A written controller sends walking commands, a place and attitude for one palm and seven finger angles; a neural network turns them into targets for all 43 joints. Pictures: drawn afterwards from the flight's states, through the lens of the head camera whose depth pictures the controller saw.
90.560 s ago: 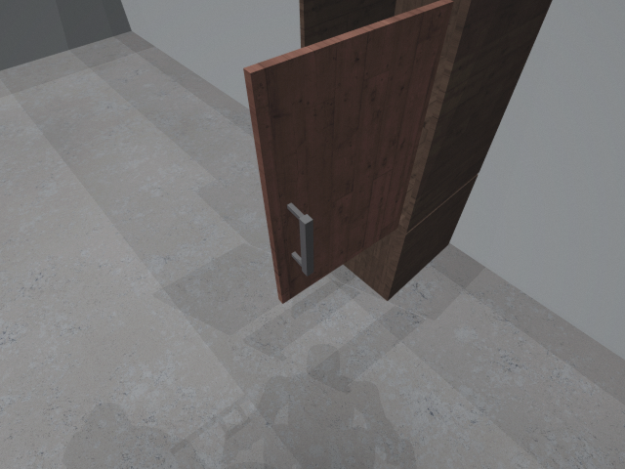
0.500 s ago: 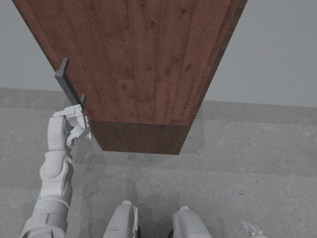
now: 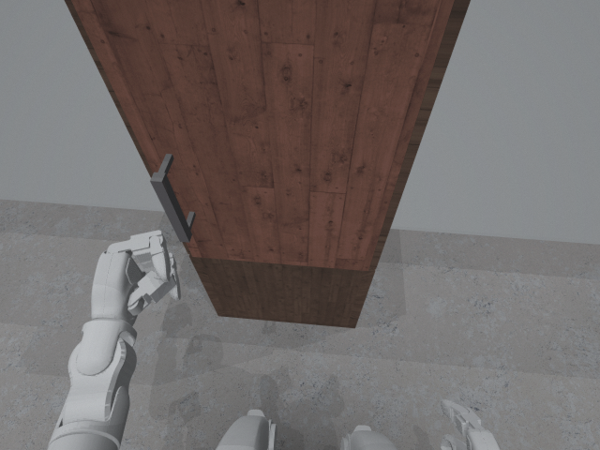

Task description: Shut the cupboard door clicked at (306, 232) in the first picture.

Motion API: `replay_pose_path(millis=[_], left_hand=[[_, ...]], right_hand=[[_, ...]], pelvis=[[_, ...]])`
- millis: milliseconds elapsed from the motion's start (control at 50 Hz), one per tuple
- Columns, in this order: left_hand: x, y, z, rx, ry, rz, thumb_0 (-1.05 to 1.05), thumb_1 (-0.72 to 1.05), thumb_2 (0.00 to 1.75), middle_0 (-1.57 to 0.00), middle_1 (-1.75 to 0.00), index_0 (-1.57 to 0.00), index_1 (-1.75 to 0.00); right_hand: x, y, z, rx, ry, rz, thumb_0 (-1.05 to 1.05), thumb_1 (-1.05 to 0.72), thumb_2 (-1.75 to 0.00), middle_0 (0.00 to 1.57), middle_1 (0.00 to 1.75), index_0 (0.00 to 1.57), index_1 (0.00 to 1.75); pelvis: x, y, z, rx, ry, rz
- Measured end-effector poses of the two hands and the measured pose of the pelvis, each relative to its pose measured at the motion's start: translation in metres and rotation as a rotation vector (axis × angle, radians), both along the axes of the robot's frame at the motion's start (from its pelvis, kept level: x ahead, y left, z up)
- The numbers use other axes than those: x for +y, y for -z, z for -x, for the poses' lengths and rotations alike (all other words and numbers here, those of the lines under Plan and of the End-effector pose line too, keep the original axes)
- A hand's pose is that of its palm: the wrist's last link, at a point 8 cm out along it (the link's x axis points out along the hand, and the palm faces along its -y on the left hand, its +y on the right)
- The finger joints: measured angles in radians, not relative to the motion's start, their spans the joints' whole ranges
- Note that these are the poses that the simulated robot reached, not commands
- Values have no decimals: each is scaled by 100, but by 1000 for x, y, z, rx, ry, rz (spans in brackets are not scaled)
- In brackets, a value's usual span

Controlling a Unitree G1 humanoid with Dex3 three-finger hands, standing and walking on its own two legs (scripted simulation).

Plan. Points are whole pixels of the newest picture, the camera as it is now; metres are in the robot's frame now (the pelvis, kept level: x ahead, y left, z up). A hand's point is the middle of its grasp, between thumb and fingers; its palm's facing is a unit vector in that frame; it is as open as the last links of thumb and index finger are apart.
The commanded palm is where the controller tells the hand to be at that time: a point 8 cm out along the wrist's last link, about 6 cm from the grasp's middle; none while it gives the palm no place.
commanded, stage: draw the hand back to the body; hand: left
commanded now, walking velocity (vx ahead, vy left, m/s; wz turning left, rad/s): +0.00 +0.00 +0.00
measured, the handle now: (177, 201) +0.50 +0.24 -0.02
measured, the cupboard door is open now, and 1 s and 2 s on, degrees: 0 0 0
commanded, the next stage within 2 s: step back with the hand held close in 1.30 s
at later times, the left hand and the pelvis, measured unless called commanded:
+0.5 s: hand (80, 294) +0.25 +0.23 +0.14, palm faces +0.29 -0.90 -0.33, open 3.3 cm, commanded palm +0.22 +0.27 +0.17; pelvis +0.02 +0.00 +0.06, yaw +1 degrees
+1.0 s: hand out of the picture +0.23 +0.27 +0.26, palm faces +0.47 -0.76 -0.44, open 6.7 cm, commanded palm +0.18 +0.30 +0.26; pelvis +0.05 +0.00 +0.08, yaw +0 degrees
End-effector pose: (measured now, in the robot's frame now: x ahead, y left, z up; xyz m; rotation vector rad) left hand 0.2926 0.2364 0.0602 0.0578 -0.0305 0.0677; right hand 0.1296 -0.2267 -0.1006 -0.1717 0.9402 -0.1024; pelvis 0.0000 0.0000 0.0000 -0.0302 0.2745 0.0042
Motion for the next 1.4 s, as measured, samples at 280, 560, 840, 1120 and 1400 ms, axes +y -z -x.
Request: replay_pose_path(millis=[280, 560, 840, 1120, 1400], left_hand=[[13, -55, 39, -3, -27, -84, 1, 90, 90, -125, -144, -125, -145], [41, -115, 78, 88, -292, -277, 1, 89, 90, -93, -109, -93, -110], [59, -183, 93, -35, -370, -380, 1, 89, 90, -55, -67, -55, -68], [63, -201, 108, -63, -419, -419, 1, 89, 90, -25, -35, -25, -35], [50, -211, 113, -129, -394, -425, 1, 89, 90, -21, -30, -21, -31]], right_hand=[[-29, -52, -9, -136, 45, 70, 1, -90, -90, 20, 30, 20, 30], [5, -98, -73, -275, -28, 22, 1, -90, -90, 20, 29, 20, 30], [24, -109, -99, -301, -95, -26, 1, -90, -90, 20, 30, 20, 30], [10, -101, -89, -251, -80, -21, 1, -90, -90, 20, 30, 20, 30], [-3, -107, -80, -288, -55, -5, 1, -90, -90, 20, 30, 20, 30]], pelvis=[[-8, -32, -4, -114, 1, -15], [-2, -68, -25, -246, -10, -27], [1, -82, -45, -301, -3, -32], [-2, -86, -42, -318, -4, -38], [-11, -86, -36, -344, -1, -35]])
